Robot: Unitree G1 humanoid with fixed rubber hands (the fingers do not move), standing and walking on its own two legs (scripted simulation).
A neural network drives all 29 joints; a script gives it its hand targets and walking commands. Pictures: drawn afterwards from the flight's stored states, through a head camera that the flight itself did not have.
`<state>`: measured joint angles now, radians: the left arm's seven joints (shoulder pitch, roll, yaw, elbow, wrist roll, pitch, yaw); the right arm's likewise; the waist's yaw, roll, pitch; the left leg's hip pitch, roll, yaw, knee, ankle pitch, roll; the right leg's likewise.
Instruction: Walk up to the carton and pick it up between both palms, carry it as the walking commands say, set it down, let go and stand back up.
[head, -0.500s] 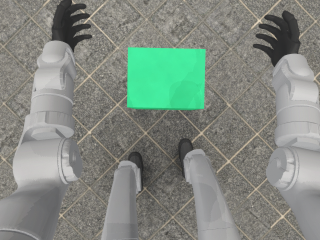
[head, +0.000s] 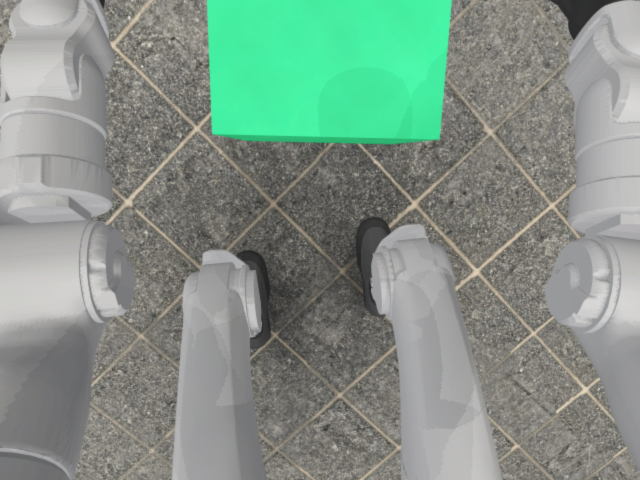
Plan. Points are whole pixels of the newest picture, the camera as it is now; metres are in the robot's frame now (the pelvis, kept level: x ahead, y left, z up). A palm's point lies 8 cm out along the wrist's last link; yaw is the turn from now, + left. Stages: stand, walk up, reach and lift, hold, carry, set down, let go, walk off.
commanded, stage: reach and lift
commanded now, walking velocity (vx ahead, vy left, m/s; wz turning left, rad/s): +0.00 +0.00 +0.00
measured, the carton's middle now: (323, 68) +0.53 -0.06 -0.38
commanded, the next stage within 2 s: none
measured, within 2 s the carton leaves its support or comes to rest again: neither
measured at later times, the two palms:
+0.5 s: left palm (146, 24) +0.57 +0.15 -0.25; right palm (516, 50) +0.50 -0.29 -0.26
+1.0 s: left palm (169, 38) +0.57 +0.14 -0.31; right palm (487, 58) +0.50 -0.28 -0.32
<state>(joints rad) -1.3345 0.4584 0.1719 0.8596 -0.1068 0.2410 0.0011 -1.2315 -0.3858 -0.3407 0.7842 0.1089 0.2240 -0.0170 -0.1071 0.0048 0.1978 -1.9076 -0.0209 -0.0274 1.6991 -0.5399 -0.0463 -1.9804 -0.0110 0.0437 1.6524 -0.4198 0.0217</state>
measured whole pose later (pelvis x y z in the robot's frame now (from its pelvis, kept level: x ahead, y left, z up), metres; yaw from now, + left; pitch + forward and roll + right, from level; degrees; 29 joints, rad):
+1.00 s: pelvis -0.01 +0.00 -0.14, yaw +0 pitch +33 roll +1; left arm -1.51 0.49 -0.03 1.06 -0.27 0.12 0.07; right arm -1.44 -0.44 -0.21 1.10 0.24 0.07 -0.08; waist -0.11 0.02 0.48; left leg -2.16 -0.06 -0.04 2.24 -0.66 -0.06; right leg -2.24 -0.01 0.05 2.17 -0.52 0.04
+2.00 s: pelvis -0.02 +0.01 -0.15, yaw +1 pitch +34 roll +0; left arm -1.63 0.41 0.01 1.20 -0.23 0.12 0.09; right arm -1.48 -0.39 -0.21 1.07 0.19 0.13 -0.06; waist -0.11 0.04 0.46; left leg -2.20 -0.08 -0.05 2.23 -0.61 -0.06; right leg -2.26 -0.03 0.05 2.16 -0.49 0.04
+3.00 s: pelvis -0.03 +0.00 -0.10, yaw +1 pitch +30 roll +1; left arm -1.54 0.37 0.22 0.87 -0.09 0.35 0.06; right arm -1.43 -0.35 -0.28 0.73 0.07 0.40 -0.06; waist -0.11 0.05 0.52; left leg -2.01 -0.06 -0.03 2.08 -0.60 -0.05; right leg -2.08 -0.01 0.06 2.02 -0.46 0.04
